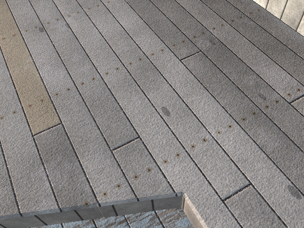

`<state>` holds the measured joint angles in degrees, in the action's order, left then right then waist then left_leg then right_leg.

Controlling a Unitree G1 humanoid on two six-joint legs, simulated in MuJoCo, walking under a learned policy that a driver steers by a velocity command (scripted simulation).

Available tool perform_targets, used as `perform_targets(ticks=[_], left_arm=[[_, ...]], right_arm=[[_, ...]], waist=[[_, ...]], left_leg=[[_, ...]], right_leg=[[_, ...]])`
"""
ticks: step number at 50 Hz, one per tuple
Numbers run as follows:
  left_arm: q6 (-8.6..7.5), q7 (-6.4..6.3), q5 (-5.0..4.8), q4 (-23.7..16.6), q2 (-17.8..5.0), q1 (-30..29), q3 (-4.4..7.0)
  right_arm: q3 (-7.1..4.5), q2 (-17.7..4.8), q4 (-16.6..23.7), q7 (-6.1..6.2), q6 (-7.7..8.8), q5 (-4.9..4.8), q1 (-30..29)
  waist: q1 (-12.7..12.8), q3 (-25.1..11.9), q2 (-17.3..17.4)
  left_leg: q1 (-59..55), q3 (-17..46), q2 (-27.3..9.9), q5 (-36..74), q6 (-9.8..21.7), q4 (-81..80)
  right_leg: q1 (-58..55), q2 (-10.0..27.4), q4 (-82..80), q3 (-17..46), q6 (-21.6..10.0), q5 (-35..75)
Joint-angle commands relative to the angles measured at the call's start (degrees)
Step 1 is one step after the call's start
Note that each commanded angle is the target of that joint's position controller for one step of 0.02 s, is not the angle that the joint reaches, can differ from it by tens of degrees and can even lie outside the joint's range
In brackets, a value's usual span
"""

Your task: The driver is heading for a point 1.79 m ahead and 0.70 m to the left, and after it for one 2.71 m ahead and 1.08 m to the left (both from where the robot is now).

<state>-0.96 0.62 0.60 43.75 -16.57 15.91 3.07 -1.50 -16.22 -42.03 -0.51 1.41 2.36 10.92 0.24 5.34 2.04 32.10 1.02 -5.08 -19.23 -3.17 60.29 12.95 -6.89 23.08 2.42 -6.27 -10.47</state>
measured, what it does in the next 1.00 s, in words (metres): walks ahead, turning left: left foot, then right foot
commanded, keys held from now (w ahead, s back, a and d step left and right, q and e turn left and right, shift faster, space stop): e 0.04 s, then q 0.96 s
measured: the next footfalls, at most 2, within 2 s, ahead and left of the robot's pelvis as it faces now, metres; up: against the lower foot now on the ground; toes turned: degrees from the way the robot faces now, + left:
left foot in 0.24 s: +0.22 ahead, +0.11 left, +0.00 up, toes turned -2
right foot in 0.62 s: +0.16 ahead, -0.09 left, +0.00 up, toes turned +15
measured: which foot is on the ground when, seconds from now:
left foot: up 0.00-0.22, down 0.24-0.64, up 0.66-1.00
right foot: down 0.00-0.24, up 0.26-0.60, down 0.62-1.00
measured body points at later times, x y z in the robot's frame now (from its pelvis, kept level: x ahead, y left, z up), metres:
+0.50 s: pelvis +0.10 +0.03 +0.00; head +0.14 +0.04 +0.44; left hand +0.19 +0.31 -0.13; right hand +0.22 -0.24 -0.12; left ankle +0.18 +0.12 -0.74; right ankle +0.09 -0.10 -0.71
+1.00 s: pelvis +0.10 +0.02 +0.00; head +0.14 +0.03 +0.45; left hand +0.10 +0.33 -0.11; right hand +0.35 -0.17 -0.11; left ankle +0.05 +0.16 -0.71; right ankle +0.12 -0.10 -0.74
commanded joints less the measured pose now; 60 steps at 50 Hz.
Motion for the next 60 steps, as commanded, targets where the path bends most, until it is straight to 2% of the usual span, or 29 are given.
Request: perform_targets(ticks=[1, 8, 11, 12, 13, 14, 15, 18, 20, 21, 22, 26, 31, 32, 33, 34, 35, 37, 40, 43, 49, 52, 53, 54, 55, 56, 57, 58, 60], left_arm=[[-0.77, -0.54, -0.11, -2.0, -9.4, 1.39, 2.72], [-0.53, -1.41, 0.77, 1.5, -5.05, 3.48, 0.78], [-0.77, -2.08, 0.19, 2.52, -5.17, 0.99, 0.1], [-1.17, -2.29, 0.36, 2.28, -5.31, 2.19, -0.1], [-0.97, -2.44, 0.17, 2.5, -4.04, 7.94, -0.33], [0.43, -2.89, 0.33, 4.64, -4.4, 8.75, -0.2], [1.36, -3.21, 0.71, 4.58, -5.43, 6.0, 0.1], [2.96, -2.86, 0.41, 4.39, -4.68, 2.03, 0.29], [3.14, -2.93, 0.26, 4.66, -3.78, 1.09, 0.04], [3.1, -3.95, -2.21, 3.54, -5.37, -2.24, 1.27], [2.97, -4.65, -2.21, 3.29, -5.5, -3.77, 1.33], [1.98, -4.75, -1.67, 3.63, -3.97, -3.77, 1.45], [0.54, -3.28, -1.52, 5.61, -5.88, 1.88, 2.55], [0.45, -3.59, -0.24, 5.43, -9.99, 2.83, 3.52], [0.15, -3.62, 1.89, 4.2, -13.98, -1.24, 4.48], [-0.45, -3.86, 3.01, 1.54, -10.45, -6.5, 3.33], [-0.81, -4.31, 1.97, -0.1, -7.85, -11.07, 2.56], [-0.94, -4.56, -0.45, -1.15, -6.45, -12.84, 1.98], [-0.07, -5.03, -0.2, -0.29, -7.52, -7.42, 1.78], [0.7, -5.11, 0.04, 0.14, -9.82, -3.27, 2.55], [1.36, -3.77, -0.51, -1.46, -12.39, -5.48, 3.95], [0.92, -3.33, -2.08, -1.37, -11.97, -6.87, 4.18], [0.46, -3.18, -2.3, -0.45, -10.09, -4.98, 3.79], [0.02, -2.89, -0.66, -0.27, -7.74, -2.47, 3.18], [-0.38, -2.62, 2.09, -4.1, -3.78, -3.97, 1.6], [-0.48, -2.78, 0.97, -4.39, -7.44, -9.08, 2.6], [-0.21, -2.79, -0.7, -4.68, -8.63, -9.66, 2.99], [0.12, -3.22, -0.94, -3.77, -8.61, -8.77, 3.15], [0.65, -4.01, 0.51, -3.18, -8.75, -8.01, 3.34]], right_arm=[[-1.12, -4.27, 1.3, 0.27, -0.85, -0.22, 5.38], [-0.13, -2.88, 0.06, 0.81, -0.09, -1.06, 0.67], [-0.27, -3.06, -2.68, 1.24, 0.82, -0.64, 5.66], [-0.7, -5.53, -3.31, 1.49, 1.58, -0.49, 7.63], [-1.37, -9.33, -2.77, 1.52, 1.43, -1.26, 6.82], [-0.83, -6.82, -2.61, 1.07, 0.56, -2.11, 6.43], [-0.64, -6.15, -3.01, 0.51, 0.06, -2.02, 6.43], [-2.0, -8.05, -2.85, 1.07, -2.05, -1.74, 1.64], [-2.53, -7.54, -2.88, 1.08, -3.01, -1.49, 0.84], [-3.55, -9.35, 0.68, 1.61, -1.64, -3.09, -3.67], [-3.77, -9.31, 0.42, 1.96, -0.97, -3.22, -3.8], [-4.67, -8.93, 0.38, 2.83, -1.35, -3.0, -3.4], [-5.16, -8.65, 2.16, 2.85, -2.76, -4.01, -4.81], [-4.67, -6.93, 3.22, 2.74, -2.85, -3.76, -4.8], [-4.6, -6.05, 4.73, 2.39, -2.43, -4.07, -5.99], [-5.87, -10.31, 3.36, 2.06, -2.15, -3.16, -3.38], [-6.68, -11.79, 1.46, 1.67, -2.55, -3.24, 0.23], [-6.27, -9.42, -0.03, 1.89, -3.55, -2.59, 2.23], [-5.01, -6.94, 3.0, 1.68, -3.47, -3.34, -3.45], [-4.09, -5.84, 5.86, 1.19, -3.17, -3.53, -6.95], [-3.7, -6.16, 8.39, -0.27, -3.67, -3.74, -6.38], [-4.29, -6.39, 8.04, -0.77, -4.16, -3.51, -2.74], [-4.93, -7.48, 7.18, -0.4, -4.13, -3.22, 0.23], [-6.43, -11.78, 6.63, 0.43, -4.06, -3.25, 4.51], [-7.73, -19.5, 8.02, 0.97, -3.78, -2.32, 4.79], [-6.74, -15.27, 8.36, 0.29, -2.37, -1.02, 6.4], [-6.12, -13.99, 8.37, 0.32, -1.43, -0.94, 2.91], [-5.98, -12.61, 8.68, 0.69, -1.09, -1.9, -1.36], [-5.1, -10.39, 9.37, 1.65, -1.56, -3.14, -5.56]], waist=[[-1.49, -8.17, -5.41], [1.57, -8.59, -6.89], [-1.96, -7.2, -4.69], [-1.99, -9.23, -0.8], [1.46, -12.66, 7.83], [-0.04, -15.38, 9.6], [-0.15, -11.85, 7.19], [1.56, -5.88, 5.58], [1.23, -5.99, 5.83], [0.63, -7.35, 5.21], [0.02, -8.04, 5.36], [-0.49, -8.44, 6.76], [1.84, -8.82, 5.12], [1.29, -8.47, -2.32], [0.14, -5.72, -17.42], [-1.34, -6.27, -13.92], [-3.84, -6.39, -9.87], [-3.48, -4.99, -7.44], [0.26, -2.71, -8.89], [3.08, -5.23, -10.04], [2.79, -7.26, -12.14], [0.01, -7.54, -11.67], [-1.19, -8.28, -9.21], [-1.98, -11.5, 0.4], [-0.76, -12.48, 18.07], [-5.68, -17.36, 8.81], [-3.59, -14.28, 6.2], [-1.57, -11.52, 3.89], [0.25, -9.94, 2.51]], left_leg=[[-1.85, -1.26, 1.82, 3.72, -0.61, -3.8], [-10.47, -1.94, 3.68, 12.85, 3.12, -21.48], [-20.7, -1.38, 4.55, 18.08, 6.22, -35.38], [-27.36, 4.67, -0.21, 37.91, 7.48, -36.73], [-32.34, 15.31, -9.95, 63.2, 14.55, -33.95], [-31.35, 22.51, -15.32, 65.0, 20.79, -36.49], [-28.38, 24.25, -14.16, 55.62, 21.13, -39.1], [-19.4, 18.77, -6.4, 27.22, 15.78, -43.78], [-19.0, 17.7, -3.35, 17.51, 14.09, -44.9], [-20.59, 21.37, -4.73, 8.8, 14.6, -46.55], [-21.1, 23.09, -5.1, 3.82, 14.76, -47.28], [-17.96, 23.57, -3.13, -0.49, 13.76, -48.47], [-12.31, 21.73, 1.84, -5.26, 8.81, -44.71], [-4.85, 17.0, 5.57, -8.71, 5.87, -35.83], [1.02, 6.01, 13.82, -11.27, 3.37, -17.97], [-0.59, 8.67, 10.1, -12.49, 1.62, -4.43], [-2.05, 9.1, 10.01, -9.33, 1.16, 1.94], [1.26, 7.67, 9.52, -3.7, -0.92, 9.09], [5.86, 4.17, 7.34, -0.68, -3.27, 4.85], [6.22, 2.7, 4.67, -1.86, -4.81, -3.12], [-6.85, -3.56, 3.5, -1.36, -2.29, -16.82], [-14.2, -5.4, 4.79, 6.13, 1.79, -30.42], [-20.81, -4.5, 5.94, 13.31, 3.9, -37.01], [-34.2, 4.44, 0.6, 32.08, 7.11, -38.32], [-40.86, 27.1, -15.61, 53.2, 19.41, -36.45], [-37.61, 27.89, -17.48, 51.06, 24.91, -37.55], [-33.82, 21.86, -14.33, 45.15, 22.41, -38.59], [-30.58, 18.02, -10.36, 37.65, 18.78, -39.13], [-25.07, 15.89, -7.04, 27.13, 15.54, -41.64]], right_leg=[[-4.57, 13.51, -2.54, 9.22, -7.31, 49.16], [-7.43, 14.23, -0.27, 7.6, -2.32, 45.53], [-6.37, 14.16, 6.55, 7.12, -0.06, 42.54], [-4.11, 11.05, 11.35, 5.89, 2.11, 32.93], [-0.22, 5.04, 18.77, 2.43, 4.22, 6.93], [1.29, 1.66, 24.12, -0.22, 4.91, -21.26], [4.02, 1.22, 27.95, 0.43, 5.14, -27.33], [5.72, 2.82, 30.81, 0.46, 6.81, -21.23], [6.02, 2.39, 27.24, -0.73, 7.75, -19.16], [8.03, 3.16, 26.08, 2.07, 9.48, -18.73], [8.33, 3.66, 24.39, 2.93, 10.0, -17.65], [4.05, 2.81, 15.56, 2.58, 10.07, -13.27], [-6.73, 5.01, -2.27, 1.6, 5.89, -3.43], [-10.24, 13.6, -6.26, 10.17, 1.72, -7.6], [-4.87, 25.59, -11.69, 25.28, -6.3, -5.15], [-0.08, 29.42, -10.88, 25.66, -9.15, 1.74], [1.11, 26.37, -9.06, 19.14, -6.91, 5.36], [-1.39, 21.93, -6.65, 11.53, -3.49, 6.91], [-6.81, 20.07, -6.01, 6.26, -4.41, 13.04], [-15.0, 22.64, -4.47, 5.76, -5.89, 21.06], [-10.46, 23.67, -2.57, -0.56, -4.85, 24.4], [-8.47, 23.73, 3.08, -2.85, -1.69, 23.13], [-4.92, 21.75, 8.13, -5.42, 1.39, 19.7], [6.21, 17.77, 20.46, -10.11, 6.41, 7.54], [25.19, 8.53, 36.48, -11.18, 11.84, -28.15], [24.97, 8.27, 47.0, -0.41, 12.07, -31.15], [25.04, 9.61, 48.33, 1.29, 11.27, -26.27], [24.98, 10.35, 45.74, 1.46, 10.97, -21.11], [21.97, 10.04, 42.27, 1.31, 10.63, -13.66]])
Keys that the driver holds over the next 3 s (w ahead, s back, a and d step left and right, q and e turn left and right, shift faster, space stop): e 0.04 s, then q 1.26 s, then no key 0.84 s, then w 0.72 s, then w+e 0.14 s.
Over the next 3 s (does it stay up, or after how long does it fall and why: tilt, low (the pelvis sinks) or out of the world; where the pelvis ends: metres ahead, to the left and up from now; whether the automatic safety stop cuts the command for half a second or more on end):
stays up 0.28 0.28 0.00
